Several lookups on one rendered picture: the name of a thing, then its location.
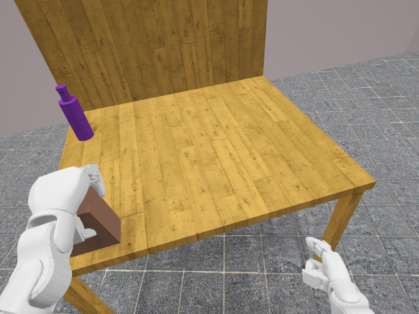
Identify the robot right forearm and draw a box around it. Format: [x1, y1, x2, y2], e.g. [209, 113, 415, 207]
[328, 279, 375, 314]

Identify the right robot hand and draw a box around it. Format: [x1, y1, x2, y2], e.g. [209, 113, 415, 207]
[302, 237, 351, 294]

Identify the robot left forearm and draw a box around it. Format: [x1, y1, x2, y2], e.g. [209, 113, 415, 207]
[0, 209, 77, 314]

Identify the table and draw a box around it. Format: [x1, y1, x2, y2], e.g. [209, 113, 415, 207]
[14, 0, 376, 314]

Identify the left robot hand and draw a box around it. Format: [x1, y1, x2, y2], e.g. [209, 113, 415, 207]
[28, 164, 106, 245]

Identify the sponge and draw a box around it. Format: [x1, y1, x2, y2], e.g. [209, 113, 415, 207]
[70, 186, 121, 257]

